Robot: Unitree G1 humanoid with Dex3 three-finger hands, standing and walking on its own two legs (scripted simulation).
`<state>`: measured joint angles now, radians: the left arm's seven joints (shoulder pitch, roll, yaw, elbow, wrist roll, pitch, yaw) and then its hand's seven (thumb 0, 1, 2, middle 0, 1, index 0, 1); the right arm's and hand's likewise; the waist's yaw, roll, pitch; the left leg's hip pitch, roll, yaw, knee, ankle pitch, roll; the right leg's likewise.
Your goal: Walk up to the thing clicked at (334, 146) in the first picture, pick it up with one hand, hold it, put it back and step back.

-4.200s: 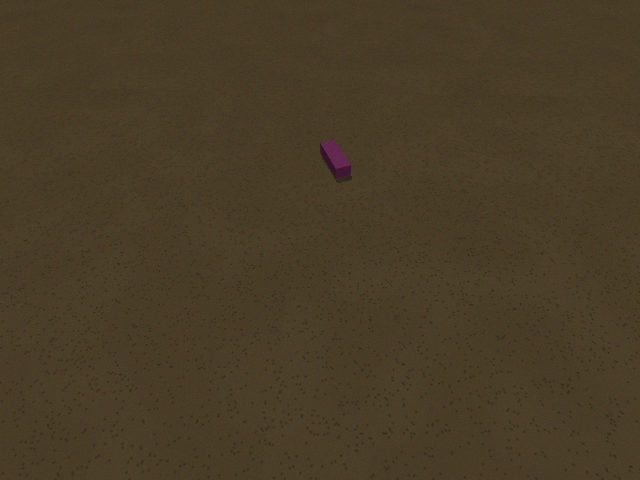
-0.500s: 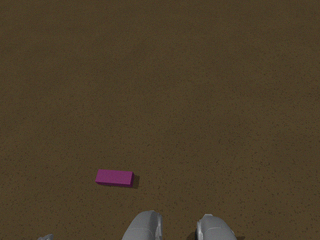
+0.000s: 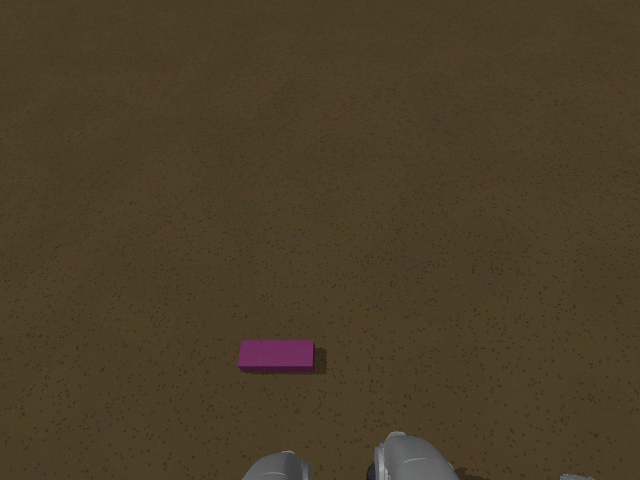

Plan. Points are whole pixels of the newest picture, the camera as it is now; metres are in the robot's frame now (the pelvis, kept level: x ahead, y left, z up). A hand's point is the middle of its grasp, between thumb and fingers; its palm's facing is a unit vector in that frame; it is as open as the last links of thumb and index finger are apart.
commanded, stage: walk up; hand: left
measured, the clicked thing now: (277, 356) +0.49 +0.18 -0.70
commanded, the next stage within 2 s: stand in 2.00 s
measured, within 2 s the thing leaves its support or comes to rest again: neither
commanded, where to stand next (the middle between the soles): +0.09 +0.04 m, yaw -4 degrees
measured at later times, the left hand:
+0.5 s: hand out of the picture +0.14 +0.41 -0.13, palm faces -0.11 -0.91 -0.41, open 7.4 cm
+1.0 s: hand (120, 433) +0.20 +0.31 -0.12, palm faces -0.12 -0.93 -0.34, open 7.4 cm
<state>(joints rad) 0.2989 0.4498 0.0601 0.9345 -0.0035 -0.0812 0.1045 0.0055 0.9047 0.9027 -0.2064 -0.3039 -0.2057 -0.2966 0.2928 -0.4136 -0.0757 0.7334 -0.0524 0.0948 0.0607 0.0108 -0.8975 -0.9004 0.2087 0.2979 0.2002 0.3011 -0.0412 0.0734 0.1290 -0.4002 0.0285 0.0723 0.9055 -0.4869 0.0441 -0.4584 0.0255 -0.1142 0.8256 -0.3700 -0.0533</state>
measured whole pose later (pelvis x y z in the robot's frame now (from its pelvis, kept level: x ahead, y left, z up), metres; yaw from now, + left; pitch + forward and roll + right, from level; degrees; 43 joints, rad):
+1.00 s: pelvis +0.06 +0.07 +0.02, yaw -6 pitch -1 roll +1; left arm 0.07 0.36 0.03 1.02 0.00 0.00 -0.03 0.00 0.91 0.90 -0.21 -0.30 -0.21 -0.30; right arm 0.18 -0.39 0.00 1.03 0.00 -0.05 -0.02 0.01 -0.90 -0.90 0.21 0.30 0.20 0.30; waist -0.02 -0.01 0.07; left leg -0.27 0.06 0.00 0.67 -0.38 -0.03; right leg -0.33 -0.03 -0.01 0.72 -0.37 -0.01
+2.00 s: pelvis +0.06 +0.09 +0.05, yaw -5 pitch -2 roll +0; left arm 0.07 0.35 0.04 1.12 0.01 0.03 -0.03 0.01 0.91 0.90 -0.20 -0.30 -0.20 -0.30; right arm 0.12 -0.36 0.00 1.11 -0.01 -0.03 -0.01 0.01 -0.90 -0.90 0.21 0.30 0.20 0.30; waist 0.01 -0.01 0.05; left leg -0.13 0.05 -0.01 0.41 -0.24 -0.04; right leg -0.16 -0.04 -0.03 0.42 -0.22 0.02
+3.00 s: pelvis +0.05 +0.09 +0.05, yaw -5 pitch -2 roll +0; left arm 0.09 0.35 0.00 1.15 0.00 -0.01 -0.01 0.00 0.91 0.90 -0.20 -0.30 -0.20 -0.30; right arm 0.10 -0.36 0.00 1.14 -0.01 0.00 0.01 0.01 -0.90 -0.90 0.21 0.30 0.20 0.30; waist 0.00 0.01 0.06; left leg -0.12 0.05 -0.01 0.33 -0.18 -0.05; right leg -0.14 -0.04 -0.03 0.34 -0.16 0.02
